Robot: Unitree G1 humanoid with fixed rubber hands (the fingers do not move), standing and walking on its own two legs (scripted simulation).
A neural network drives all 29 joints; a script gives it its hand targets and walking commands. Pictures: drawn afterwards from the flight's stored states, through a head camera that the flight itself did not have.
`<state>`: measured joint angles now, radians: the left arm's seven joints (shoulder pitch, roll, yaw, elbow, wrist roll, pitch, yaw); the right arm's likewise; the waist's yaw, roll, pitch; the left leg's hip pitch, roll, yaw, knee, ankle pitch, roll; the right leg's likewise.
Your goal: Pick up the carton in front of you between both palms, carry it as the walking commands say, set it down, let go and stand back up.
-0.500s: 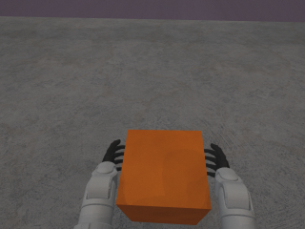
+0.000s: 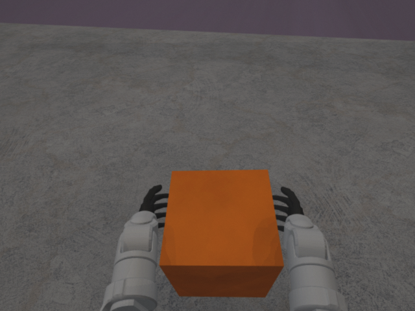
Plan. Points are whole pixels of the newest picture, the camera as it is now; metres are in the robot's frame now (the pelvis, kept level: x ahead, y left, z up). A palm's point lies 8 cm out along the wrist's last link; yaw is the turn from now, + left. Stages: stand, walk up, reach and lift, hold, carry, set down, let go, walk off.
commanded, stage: set down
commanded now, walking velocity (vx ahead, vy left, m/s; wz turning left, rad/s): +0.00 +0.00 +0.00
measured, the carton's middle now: (220, 237) +0.32 +0.00 -0.06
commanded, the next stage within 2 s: none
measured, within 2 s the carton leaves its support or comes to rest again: neither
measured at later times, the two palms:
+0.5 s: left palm (171, 240) +0.37 +0.14 -0.16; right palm (280, 249) +0.35 -0.15 -0.17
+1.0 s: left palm (186, 250) +0.41 +0.12 -0.31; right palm (278, 257) +0.40 -0.18 -0.32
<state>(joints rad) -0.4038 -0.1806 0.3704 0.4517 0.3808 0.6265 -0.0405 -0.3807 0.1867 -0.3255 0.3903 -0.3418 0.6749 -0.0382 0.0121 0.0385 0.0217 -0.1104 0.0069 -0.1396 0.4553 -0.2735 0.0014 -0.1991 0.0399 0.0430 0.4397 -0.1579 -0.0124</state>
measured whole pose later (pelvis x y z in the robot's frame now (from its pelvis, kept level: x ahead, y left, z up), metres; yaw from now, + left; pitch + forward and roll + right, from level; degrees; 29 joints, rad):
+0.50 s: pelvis -0.04 +0.03 -0.09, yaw +0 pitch +32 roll +2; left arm -0.63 -0.17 0.39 0.50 0.22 0.21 0.09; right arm -0.63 0.09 -0.39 0.49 -0.26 0.23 -0.02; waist -0.03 0.05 -0.05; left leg -1.19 -0.09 -0.11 1.03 -0.39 -0.04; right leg -1.27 0.03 0.11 0.98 -0.26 0.04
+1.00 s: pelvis -0.05 +0.02 -0.22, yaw +3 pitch +46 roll +4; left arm -0.88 -0.12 0.43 0.62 0.18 0.23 0.15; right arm -0.90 -0.03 -0.42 0.64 -0.24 0.28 -0.03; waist -0.05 0.06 -0.19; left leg -1.80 -0.14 -0.09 1.54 -0.55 -0.08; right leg -1.90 0.07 0.13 1.51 -0.40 0.05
